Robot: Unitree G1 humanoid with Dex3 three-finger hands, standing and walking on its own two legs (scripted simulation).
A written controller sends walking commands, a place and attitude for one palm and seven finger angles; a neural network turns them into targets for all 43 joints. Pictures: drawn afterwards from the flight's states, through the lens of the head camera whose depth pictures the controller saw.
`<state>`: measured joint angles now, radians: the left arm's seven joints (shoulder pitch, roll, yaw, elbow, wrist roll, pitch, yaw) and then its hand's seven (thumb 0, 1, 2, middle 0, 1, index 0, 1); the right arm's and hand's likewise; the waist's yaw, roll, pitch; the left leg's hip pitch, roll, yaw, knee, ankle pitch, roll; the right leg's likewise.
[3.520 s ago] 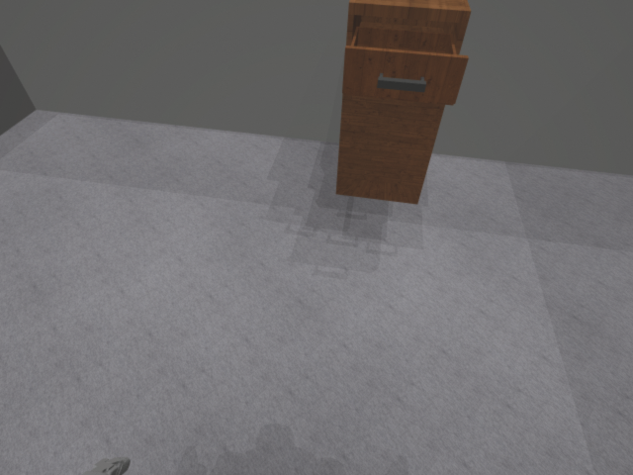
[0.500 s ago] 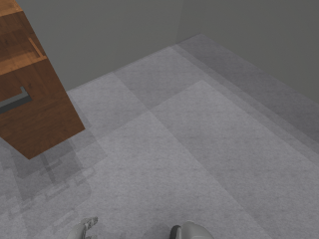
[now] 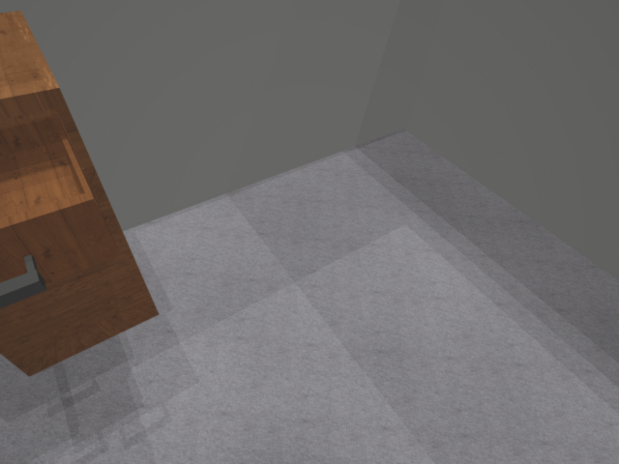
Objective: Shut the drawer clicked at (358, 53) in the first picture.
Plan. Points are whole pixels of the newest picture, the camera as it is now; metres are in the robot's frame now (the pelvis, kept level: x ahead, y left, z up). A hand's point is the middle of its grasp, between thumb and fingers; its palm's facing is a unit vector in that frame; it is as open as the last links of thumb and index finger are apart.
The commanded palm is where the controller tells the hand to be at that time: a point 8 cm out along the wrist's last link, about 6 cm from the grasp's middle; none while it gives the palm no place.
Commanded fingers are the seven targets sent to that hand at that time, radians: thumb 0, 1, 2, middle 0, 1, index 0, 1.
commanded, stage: turn to face it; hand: left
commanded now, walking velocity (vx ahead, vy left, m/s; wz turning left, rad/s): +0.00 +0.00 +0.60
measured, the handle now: out of the picture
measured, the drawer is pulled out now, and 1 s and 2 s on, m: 0.29 0.29 0.29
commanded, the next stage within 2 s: take the last steps up to it in 0.94 s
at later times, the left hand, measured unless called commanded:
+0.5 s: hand out of the picture +0.08 +0.19 -0.14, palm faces +0.27 -0.92 -0.29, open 7.4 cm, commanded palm none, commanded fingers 0.00 0.90 0.90 -0.20 -0.30 -0.20 -0.30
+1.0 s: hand out of the picture -0.14 +0.13 -0.17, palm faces +0.57 -0.78 -0.24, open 7.4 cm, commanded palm none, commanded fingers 0.00 0.90 0.90 -0.20 -0.30 -0.20 -0.30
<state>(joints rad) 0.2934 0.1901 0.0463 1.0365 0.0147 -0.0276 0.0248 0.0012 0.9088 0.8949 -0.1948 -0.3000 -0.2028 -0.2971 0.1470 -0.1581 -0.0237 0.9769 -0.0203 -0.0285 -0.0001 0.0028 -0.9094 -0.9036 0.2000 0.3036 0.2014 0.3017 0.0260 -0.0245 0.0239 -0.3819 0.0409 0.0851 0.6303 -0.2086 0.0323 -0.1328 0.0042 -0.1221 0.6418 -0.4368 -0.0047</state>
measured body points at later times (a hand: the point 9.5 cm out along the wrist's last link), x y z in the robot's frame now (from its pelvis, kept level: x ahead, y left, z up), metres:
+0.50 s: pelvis +0.01 -0.05 +0.01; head +0.03 -0.06 +0.45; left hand +0.06 +0.23 -0.11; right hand +0.10 -0.29 -0.15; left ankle +0.07 +0.09 -0.72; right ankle +0.04 -0.16 -0.73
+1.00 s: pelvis -0.03 -0.04 +0.00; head -0.01 -0.01 +0.45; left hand -0.17 +0.17 -0.15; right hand +0.22 -0.19 -0.12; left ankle -0.09 +0.04 -0.73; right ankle +0.04 -0.16 -0.71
